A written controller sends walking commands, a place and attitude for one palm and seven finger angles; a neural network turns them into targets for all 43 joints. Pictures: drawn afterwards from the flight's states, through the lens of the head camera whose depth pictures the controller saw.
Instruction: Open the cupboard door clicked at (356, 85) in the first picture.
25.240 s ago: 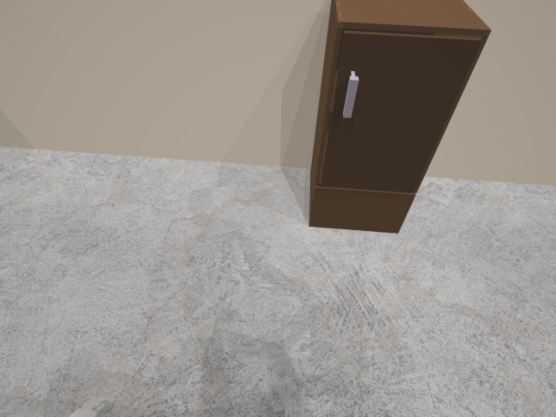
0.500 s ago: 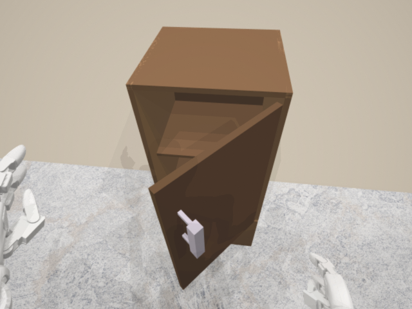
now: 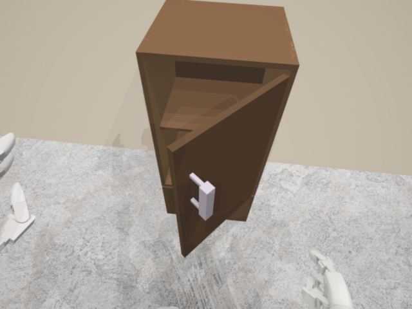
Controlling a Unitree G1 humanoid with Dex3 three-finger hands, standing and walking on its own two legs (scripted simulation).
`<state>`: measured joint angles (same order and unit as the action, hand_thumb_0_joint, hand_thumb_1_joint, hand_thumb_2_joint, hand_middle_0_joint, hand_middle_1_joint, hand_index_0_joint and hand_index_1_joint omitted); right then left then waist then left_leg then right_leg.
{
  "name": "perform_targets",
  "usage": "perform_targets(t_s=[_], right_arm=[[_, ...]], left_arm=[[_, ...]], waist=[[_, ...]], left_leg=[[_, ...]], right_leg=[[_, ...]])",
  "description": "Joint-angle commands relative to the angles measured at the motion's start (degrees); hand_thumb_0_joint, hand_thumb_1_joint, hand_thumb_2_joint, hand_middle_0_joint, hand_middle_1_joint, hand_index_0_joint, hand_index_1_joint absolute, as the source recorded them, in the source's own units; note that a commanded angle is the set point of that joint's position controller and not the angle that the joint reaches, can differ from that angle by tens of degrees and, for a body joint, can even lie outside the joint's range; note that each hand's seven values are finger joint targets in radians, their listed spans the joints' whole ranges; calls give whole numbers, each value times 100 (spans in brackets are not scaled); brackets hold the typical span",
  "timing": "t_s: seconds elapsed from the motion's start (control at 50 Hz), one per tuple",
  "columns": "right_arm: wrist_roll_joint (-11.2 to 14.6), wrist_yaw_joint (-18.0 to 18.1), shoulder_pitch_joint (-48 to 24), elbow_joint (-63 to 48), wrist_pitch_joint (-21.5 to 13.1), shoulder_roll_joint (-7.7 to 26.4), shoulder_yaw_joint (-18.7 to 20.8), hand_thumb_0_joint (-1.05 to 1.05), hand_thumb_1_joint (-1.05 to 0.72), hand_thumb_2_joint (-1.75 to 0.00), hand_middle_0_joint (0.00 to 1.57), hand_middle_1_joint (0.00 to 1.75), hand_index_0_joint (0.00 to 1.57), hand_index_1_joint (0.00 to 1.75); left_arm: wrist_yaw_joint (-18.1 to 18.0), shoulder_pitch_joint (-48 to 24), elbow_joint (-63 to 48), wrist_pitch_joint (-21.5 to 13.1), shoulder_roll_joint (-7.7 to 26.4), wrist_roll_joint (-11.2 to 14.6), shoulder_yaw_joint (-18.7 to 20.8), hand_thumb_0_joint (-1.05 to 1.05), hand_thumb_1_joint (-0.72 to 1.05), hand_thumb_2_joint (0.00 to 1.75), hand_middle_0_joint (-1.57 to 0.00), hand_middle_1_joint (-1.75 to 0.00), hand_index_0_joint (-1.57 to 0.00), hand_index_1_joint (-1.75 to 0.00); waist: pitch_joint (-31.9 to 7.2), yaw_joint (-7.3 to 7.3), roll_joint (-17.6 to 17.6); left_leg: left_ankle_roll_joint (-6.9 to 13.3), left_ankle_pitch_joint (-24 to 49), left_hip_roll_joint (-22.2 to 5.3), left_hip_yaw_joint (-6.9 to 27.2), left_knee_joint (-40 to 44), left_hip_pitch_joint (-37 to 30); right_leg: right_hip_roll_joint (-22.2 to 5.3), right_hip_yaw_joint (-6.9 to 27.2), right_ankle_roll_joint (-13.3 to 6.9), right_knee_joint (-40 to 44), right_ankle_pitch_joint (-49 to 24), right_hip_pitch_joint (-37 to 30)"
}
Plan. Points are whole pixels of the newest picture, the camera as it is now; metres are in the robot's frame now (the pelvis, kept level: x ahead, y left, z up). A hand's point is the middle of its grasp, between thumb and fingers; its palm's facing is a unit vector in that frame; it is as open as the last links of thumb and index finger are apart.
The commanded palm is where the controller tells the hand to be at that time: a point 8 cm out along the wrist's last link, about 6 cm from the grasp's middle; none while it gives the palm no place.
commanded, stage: step back with the hand held close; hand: left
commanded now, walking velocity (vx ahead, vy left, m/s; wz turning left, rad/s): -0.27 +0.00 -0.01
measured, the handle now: (200, 196) +0.37 +0.04 -0.04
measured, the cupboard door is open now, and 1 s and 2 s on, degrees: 49 49 49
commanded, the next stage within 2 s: stop stepping back and stand still in 0.48 s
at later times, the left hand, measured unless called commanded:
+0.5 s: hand out of the picture +0.13 +0.26 +0.17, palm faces +0.41 -0.77 -0.48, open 7.4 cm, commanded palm +0.07 +0.30 +0.18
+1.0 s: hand out of the picture +0.04 +0.26 +0.17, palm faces +0.39 -0.78 -0.49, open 7.4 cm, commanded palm +0.00 +0.30 +0.18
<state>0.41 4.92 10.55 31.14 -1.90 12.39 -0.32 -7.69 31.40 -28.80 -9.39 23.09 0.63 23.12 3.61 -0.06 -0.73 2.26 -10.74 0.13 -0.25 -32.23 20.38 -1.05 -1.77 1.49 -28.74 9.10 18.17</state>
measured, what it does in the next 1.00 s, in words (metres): walks backwards: right foot, then left foot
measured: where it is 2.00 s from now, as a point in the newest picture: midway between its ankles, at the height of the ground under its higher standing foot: outside the picture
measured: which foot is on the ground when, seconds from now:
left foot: down 0.00-0.50, up 0.52-0.60, down 0.62-0.92, up 0.94-1.00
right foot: down 0.00-0.24, up 0.26-0.48, down 0.50-0.64, up 0.66-0.90, down 0.92-1.00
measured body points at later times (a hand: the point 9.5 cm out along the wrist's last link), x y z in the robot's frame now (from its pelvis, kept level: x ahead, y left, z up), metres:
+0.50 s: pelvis -0.08 +0.00 -0.01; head -0.04 +0.03 +0.44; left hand +0.10 +0.30 +0.19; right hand +0.11 -0.21 -0.08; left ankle +0.08 +0.10 -0.73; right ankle -0.20 -0.12 -0.73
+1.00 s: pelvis -0.15 +0.00 +0.01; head -0.16 +0.02 +0.46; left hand +0.01 +0.30 +0.20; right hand -0.01 -0.25 -0.07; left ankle -0.07 +0.09 -0.70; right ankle -0.14 -0.10 -0.73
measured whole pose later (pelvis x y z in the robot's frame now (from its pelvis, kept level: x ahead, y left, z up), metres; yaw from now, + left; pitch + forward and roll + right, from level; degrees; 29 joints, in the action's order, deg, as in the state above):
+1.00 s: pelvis -0.15 +0.00 +0.01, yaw -2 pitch -1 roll +0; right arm -1.2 4.1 12.8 37.6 -4.4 12.5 0.3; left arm -8.6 35.3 -31.8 -9.0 25.2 1.7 24.4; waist 0.3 -1.1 2.1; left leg -0.6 -17.1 1.3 -1.2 -46.2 27.9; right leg 0.9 -3.1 -3.0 -27.6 12.6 13.7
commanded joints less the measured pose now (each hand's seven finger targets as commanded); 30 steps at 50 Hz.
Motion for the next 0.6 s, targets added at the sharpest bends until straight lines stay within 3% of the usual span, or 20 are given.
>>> perform_targets(t_s=[0.0,0.08,0.12,0.14,0.18,0.22,0.24,0.26,0.3,0.34,0.4,0.42,0.44,0.46,0.48,0.5,0.52,0.54,0.56,0.58], right_arm=[[-60,92,-498,-887,-422,839,356,0,-90,-90,20,30,20,30],[-69,79,-329,-623,-491,727,340,0,-90,-90,20,30,20,30],[-82,96,-316,-525,-488,719,327,0,-90,-90,20,30,20,30],[-71,126,-357,-514,-495,767,346,0,-90,-90,20,30,20,30],[-65,169,-474,-572,-513,818,309,0,-90,-90,20,30,20,30],[-96,184,-598,-652,-596,916,342,0,-90,-90,20,30,20,30],[-128,189,-607,-610,-605,788,365,0,-90,-90,20,30,20,30],[-153,147,-538,-559,-636,699,410,0,-90,-90,20,30,20,30],[-127,20,-587,-523,-687,749,466,0,-90,-90,20,30,20,30],[-127,-54,-611,-494,-729,692,451,0,-90,-90,20,30,20,30],[-151,-169,-582,-340,-742,639,349,0,-90,-90,20,30,20,30],[-177,-189,-556,-276,-714,638,340,0,-90,-90,20,30,20,30],[-189,-217,-372,-150,-666,581,330,0,-90,-90,20,30,20,30],[-139,-215,-347,-86,-617,511,307,0,-90,-90,20,30,20,30],[-121,-154,-517,-113,-588,492,259,0,-90,-90,20,30,20,30],[-140,-85,-734,-193,-657,460,192,0,-90,-90,20,30,20,30],[-201,-25,-772,-228,-680,367,108,0,-90,-90,20,30,20,30],[-31,16,-871,-269,-659,428,196,0,-90,-90,20,30,20,30],[-23,89,-777,-393,-606,524,222,0,-90,-90,20,30,20,30],[8,149,-746,-441,-555,520,169,0,-90,-90,20,30,20,30]], left_arm=[[-217,-319,-1480,-562,1142,-21,937,0,90,90,-20,-30,-20,-30],[-329,-228,-1588,-642,1194,118,910,0,90,90,-20,-30,-20,-30],[-385,-306,-1498,-640,1148,135,853,0,90,90,-20,-30,-20,-30],[-406,-340,-1493,-630,1133,146,830,0,90,90,-20,-30,-20,-30],[-408,-412,-1437,-643,1140,137,895,0,90,90,-20,-30,-20,-30],[-363,-564,-1461,-676,1097,2,1047,0,90,90,-20,-30,-20,-30],[-356,-691,-1410,-686,1241,-26,1117,0,90,90,-20,-30,-20,-30],[-341,-642,-1401,-687,1262,17,1137,0,90,90,-20,-30,-20,-30],[-296,-438,-1275,-674,1206,20,1121,0,90,90,-20,-30,-20,-30],[-280,-77,-1334,-635,1124,111,1039,0,90,90,-20,-30,-20,-30],[-182,12,-1657,-565,1009,285,741,0,90,90,-20,-30,-20,-30],[-134,-62,-1675,-602,1063,325,767,0,90,90,-20,-30,-20,-30],[-119,-91,-1683,-638,1147,276,778,0,90,90,-20,-30,-20,-30],[-108,-227,-1717,-707,1262,283,783,0,90,90,-20,-30,-20,-30],[-141,-378,-1736,-749,1551,296,946,0,90,90,-20,-30,-20,-30],[-188,-599,-1715,-823,1740,304,1114,0,90,90,-20,-30,-20,-30],[-190,-570,-1460,-840,1712,216,1120,0,90,90,-20,-30,-20,-30],[-99,-884,-1608,-754,1551,200,867,0,90,90,-20,-30,-20,-30],[-92,-595,-1453,-579,1724,250,1187,0,90,90,-20,-30,-20,-30],[-63,-350,-1351,-427,1422,339,997,0,90,90,-20,-30,-20,-30]], waist=[[-564,4,-268],[-775,79,288],[-699,97,342],[-614,109,145],[-416,101,-490],[-596,22,-1715],[-647,32,-1547],[-799,42,-1187],[-845,-23,-767],[-928,-63,-1109],[-1132,-51,-1306],[-1120,-59,-1201],[-1096,27,-870],[-1210,44,33],[-1172,-15,758],[-1013,-127,788],[-1167,-93,689],[-1503,-32,1564],[-1380,43,1544],[-1500,114,936]], left_leg=[[219,-2410,-478,596,922,1342],[-158,-1221,2,163,-626,-484],[-185,-1245,-51,178,-602,-822],[-158,-1372,-155,340,-302,-717],[45,-2114,-649,1010,850,268],[571,-3855,-1680,2349,2682,2448],[731,-3384,-1865,2579,2795,2383],[770,-2739,-1865,2418,2567,1802],[788,-2389,-1712,1985,2172,1509],[622,-1856,-1434,1527,2043,850],[153,-1458,-1165,1171,2111,16],[-27,-1098,-1059,964,1752,-164],[-165,-404,-812,613,1060,-533],[-300,-100,-484,279,-39,-878],[-410,-393,-158,11,-1099,-801],[-407,-919,-71,-108,-1738,-384],[-399,-866,-34,-265,-1444,-76],[-348,-518,118,-232,-1079,43],[-317,204,110,-308,-439,-250],[-192,1820,81,-325,180,-1130]], right_leg=[[-138,658,-168,390,1444,-926],[-827,1096,-584,1190,1783,985],[-832,905,-547,1207,2154,1465],[-676,767,-476,1057,2159,1447],[-138,457,-203,229,1998,794],[648,132,33,-2324,1073,-1354],[642,317,10,-3101,1174,-1243],[591,464,-37,-3382,1473,-761],[617,471,-99,-3281,1701,-671],[526,243,-174,-2375,1830,-558],[581,-39,-332,-476,2123,-538],[391,101,-433,573,1850,-555],[-52,544,-580,1380,1316,-317],[-808,1417,-798,1692,456,102],[-1545,1983,-966,1765,-721,491],[-1666,1521,-977,1429,-2255,317],[-1425,1046,-873,878,-4024,-497],[-1128,859,-596,389,-4972,-1083],[-881,487,-409,-50,-5329,-1113],[-505,95,-138,-596,-4719,-823]])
